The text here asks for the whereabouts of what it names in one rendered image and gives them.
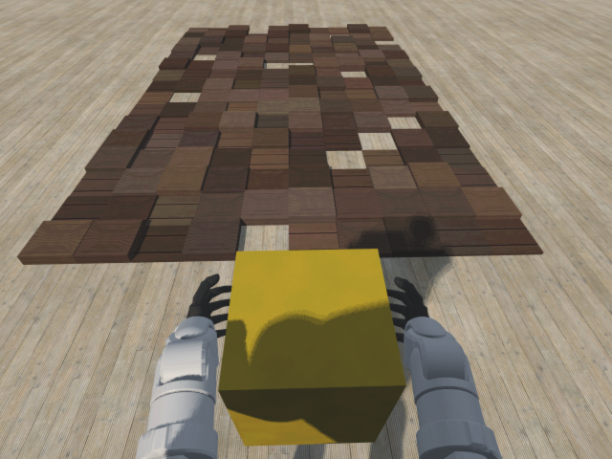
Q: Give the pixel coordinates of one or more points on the robot left hand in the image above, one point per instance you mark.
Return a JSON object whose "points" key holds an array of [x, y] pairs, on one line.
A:
{"points": [[201, 307]]}

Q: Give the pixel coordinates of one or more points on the carton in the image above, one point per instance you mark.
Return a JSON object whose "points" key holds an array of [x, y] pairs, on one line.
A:
{"points": [[310, 354]]}

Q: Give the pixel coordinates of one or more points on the right robot forearm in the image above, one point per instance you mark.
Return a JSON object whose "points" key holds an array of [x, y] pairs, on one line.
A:
{"points": [[450, 418]]}

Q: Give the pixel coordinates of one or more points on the robot right hand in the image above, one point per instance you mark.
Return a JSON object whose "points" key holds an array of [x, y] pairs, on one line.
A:
{"points": [[414, 305]]}

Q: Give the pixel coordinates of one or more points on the left robot forearm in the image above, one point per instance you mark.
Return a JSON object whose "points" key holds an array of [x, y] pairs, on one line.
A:
{"points": [[181, 417]]}

